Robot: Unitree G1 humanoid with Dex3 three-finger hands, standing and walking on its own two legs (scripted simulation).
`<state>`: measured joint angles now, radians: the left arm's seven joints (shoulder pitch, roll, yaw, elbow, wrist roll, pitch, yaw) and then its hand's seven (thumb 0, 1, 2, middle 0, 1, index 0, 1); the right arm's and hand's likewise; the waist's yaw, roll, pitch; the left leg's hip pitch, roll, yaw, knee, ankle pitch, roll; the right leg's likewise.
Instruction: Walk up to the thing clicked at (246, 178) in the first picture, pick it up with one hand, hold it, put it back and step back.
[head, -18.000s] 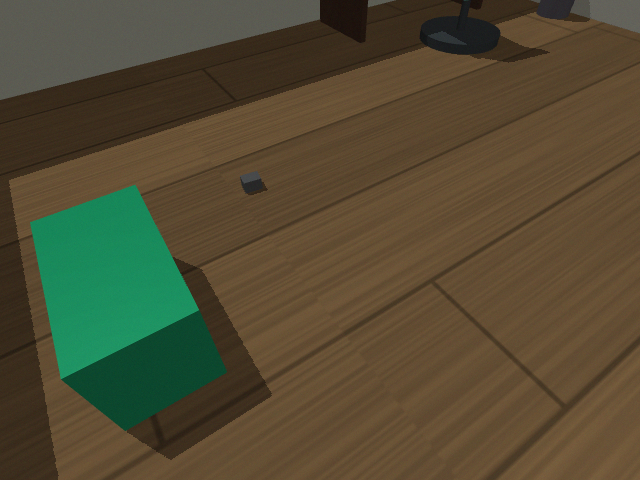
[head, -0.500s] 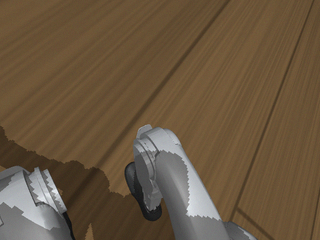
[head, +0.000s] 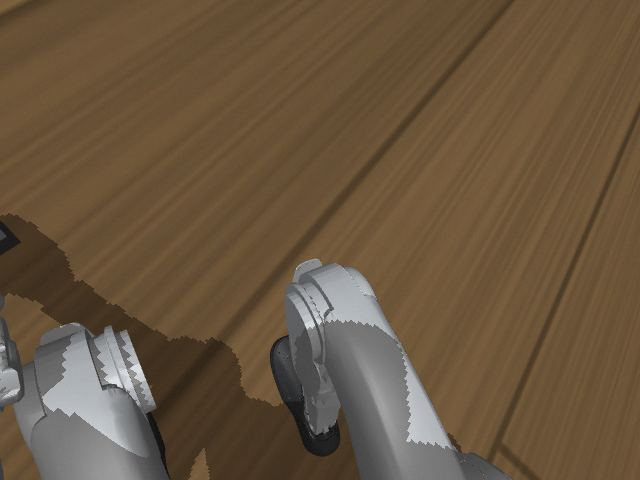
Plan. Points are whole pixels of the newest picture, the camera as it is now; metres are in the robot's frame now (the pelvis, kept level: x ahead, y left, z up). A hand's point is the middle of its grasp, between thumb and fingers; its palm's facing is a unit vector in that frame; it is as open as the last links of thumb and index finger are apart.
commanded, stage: settle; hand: left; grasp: from above
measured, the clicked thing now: out of the picture +0.44 +0.33 -0.26
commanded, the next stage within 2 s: lift in 0.40 s
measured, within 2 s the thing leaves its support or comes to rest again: neither
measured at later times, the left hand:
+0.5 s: hand out of the picture +0.41 +0.33 -0.16, palm faces -0.30 -0.25 -0.92, open 9.5 cm
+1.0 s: hand out of the picture +0.36 +0.34 -0.03, palm faces -0.31 -0.26 -0.91, open 9.4 cm
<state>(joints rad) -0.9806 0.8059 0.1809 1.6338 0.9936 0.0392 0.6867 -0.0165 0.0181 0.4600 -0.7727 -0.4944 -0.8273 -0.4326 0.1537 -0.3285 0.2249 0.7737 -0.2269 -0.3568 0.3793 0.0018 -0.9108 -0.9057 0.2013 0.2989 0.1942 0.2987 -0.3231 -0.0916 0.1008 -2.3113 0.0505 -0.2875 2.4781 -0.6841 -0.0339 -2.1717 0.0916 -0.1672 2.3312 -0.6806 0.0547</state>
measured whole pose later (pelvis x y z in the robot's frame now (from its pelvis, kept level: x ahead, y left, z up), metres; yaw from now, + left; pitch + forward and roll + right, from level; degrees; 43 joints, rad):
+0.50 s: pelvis +0.00 -0.01 +0.01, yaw +5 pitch +32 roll -8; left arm -0.92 0.63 0.13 1.48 1.00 0.07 0.51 -0.02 0.01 0.46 -0.78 -0.49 -0.83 -0.43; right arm 0.19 -0.31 0.10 0.82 -0.15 -0.25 0.28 0.00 -0.90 -0.90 0.20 0.30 0.19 0.30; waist -0.24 0.00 -0.06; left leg -2.31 0.05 -0.18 2.39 -0.65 -0.03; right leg -2.22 0.06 -0.09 2.32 -0.68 0.04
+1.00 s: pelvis +0.00 -0.01 +0.08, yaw +9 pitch +33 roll -5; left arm -0.71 0.48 0.03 1.09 0.92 0.18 0.29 -0.02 0.00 0.47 -0.79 -0.47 -0.84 -0.42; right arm 0.18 -0.28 0.00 0.77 -0.05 -0.10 0.17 0.00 -0.91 -0.90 0.20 0.30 0.20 0.30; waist -0.11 0.06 -0.18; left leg -2.10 0.05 -0.11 2.15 -0.64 -0.02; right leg -2.03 0.04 -0.04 2.12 -0.69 0.03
